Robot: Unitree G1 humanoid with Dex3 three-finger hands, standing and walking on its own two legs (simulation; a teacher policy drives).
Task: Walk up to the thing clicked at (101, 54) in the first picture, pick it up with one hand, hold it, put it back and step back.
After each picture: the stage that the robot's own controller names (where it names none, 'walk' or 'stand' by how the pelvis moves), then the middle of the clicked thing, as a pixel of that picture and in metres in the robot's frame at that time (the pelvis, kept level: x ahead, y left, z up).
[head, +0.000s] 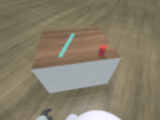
stand; (102, 50) +0.75 -0.09 -0.08
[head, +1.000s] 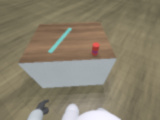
walk; (95, 49) +0.67 +0.00 -0.04
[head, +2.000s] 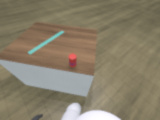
walk; (72, 60) +0.49 +0.22 -0.06
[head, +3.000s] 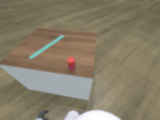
stand; (71, 64) +0.49 +0.20 -0.06
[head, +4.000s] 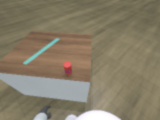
stand; (67, 68) +0.45 +0.21 -0.08
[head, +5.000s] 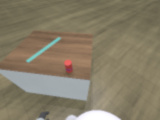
stand; (68, 66) +0.48 +0.22 -0.09
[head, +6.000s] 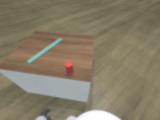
stand; (69, 67) +0.47 +0.21 -0.09
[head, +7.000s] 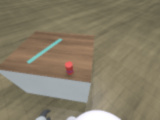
stand; (69, 68) +0.46 +0.21 -0.09
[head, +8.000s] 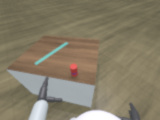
rise first; (74, 70) +0.46 +0.19 -0.08
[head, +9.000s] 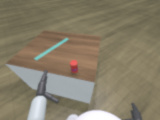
go down; (74, 66) +0.48 +0.19 -0.07
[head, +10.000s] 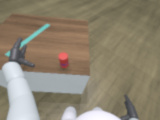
go down; (63, 60) +0.46 +0.18 -0.02
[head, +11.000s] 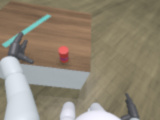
close in; (64, 54) +0.48 +0.18 -0.01
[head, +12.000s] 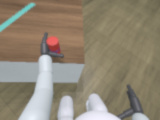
close; (54, 46) +0.51 +0.19 +0.03
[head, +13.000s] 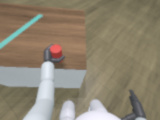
lift; (57, 54) +0.46 +0.19 +0.04
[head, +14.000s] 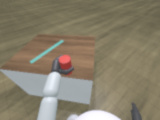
lift; (66, 65) +0.33 +0.17 +0.15
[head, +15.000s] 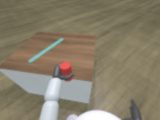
hold; (66, 72) +0.32 +0.17 +0.09
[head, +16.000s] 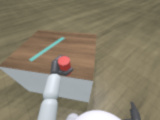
hold; (65, 66) +0.33 +0.18 +0.13
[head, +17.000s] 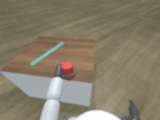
crouch; (68, 71) +0.32 +0.15 +0.11
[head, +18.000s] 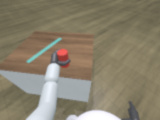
crouch; (63, 58) +0.40 +0.19 +0.12
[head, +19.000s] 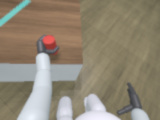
lower; (51, 45) +0.51 +0.20 +0.01
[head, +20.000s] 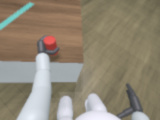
lower; (51, 46) +0.51 +0.20 +0.03
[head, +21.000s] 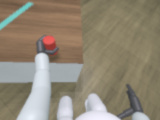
lower; (50, 46) +0.51 +0.20 +0.03
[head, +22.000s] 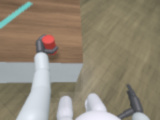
lower; (50, 45) +0.51 +0.20 +0.03
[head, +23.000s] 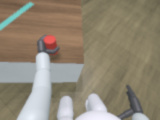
rest; (51, 45) +0.51 +0.20 +0.03
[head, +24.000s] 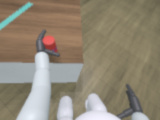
withdraw; (50, 46) +0.51 +0.20 +0.03
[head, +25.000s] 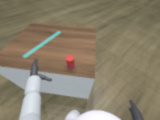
sink last; (70, 62) +0.48 +0.18 -0.03
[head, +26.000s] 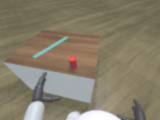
stand; (73, 62) +0.51 +0.20 -0.03
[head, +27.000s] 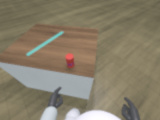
stand; (70, 61) +0.49 +0.20 -0.02
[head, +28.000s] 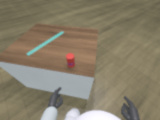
stand; (70, 60) +0.49 +0.20 -0.02
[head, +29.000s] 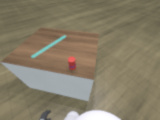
stand; (72, 63) +0.50 +0.20 -0.06
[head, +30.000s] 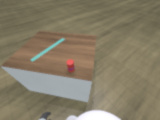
stand; (70, 66) +0.49 +0.21 -0.08
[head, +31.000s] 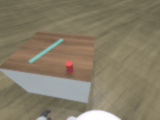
stand; (69, 67) +0.48 +0.21 -0.09
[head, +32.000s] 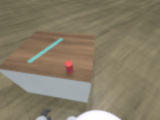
stand; (69, 67) +0.47 +0.21 -0.09
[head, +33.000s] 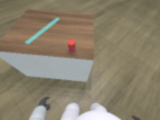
walk; (71, 46) +0.61 +0.19 -0.07
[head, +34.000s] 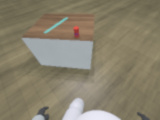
walk; (76, 32) +0.95 +0.28 -0.06
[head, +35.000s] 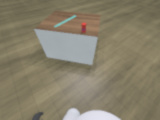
stand; (83, 27) +1.13 +0.18 -0.07
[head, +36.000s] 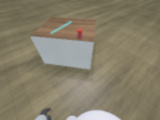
stand; (79, 33) +1.08 +0.21 -0.09
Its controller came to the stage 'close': yes
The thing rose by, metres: 0.22
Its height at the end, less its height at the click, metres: +0.00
